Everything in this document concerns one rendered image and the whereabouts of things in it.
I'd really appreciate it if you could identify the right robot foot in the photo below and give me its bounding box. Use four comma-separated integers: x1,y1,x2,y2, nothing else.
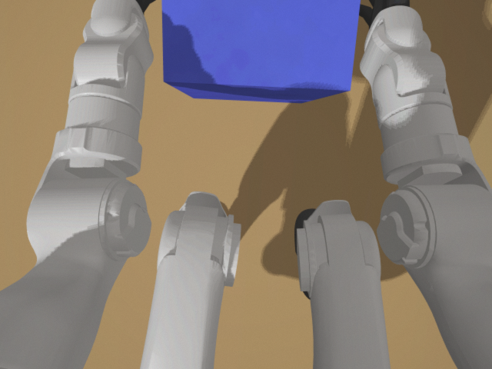
294,208,316,300

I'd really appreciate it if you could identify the right robot forearm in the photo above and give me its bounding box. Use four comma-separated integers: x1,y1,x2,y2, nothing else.
360,5,492,194

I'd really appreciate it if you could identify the robot right upper arm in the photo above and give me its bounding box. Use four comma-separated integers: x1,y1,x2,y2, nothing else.
377,184,492,369

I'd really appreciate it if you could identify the carton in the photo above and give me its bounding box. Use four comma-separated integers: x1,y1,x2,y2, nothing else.
161,0,361,103

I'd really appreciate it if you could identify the left robot thigh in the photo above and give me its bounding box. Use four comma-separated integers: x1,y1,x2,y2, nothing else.
140,204,241,369

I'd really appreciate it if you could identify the left robot forearm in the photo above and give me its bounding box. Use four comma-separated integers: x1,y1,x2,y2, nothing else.
27,0,154,243

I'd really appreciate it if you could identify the robot right hand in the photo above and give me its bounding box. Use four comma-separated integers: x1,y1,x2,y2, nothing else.
359,0,410,29

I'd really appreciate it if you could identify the robot left upper arm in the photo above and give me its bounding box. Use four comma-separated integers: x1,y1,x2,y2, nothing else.
0,178,151,369

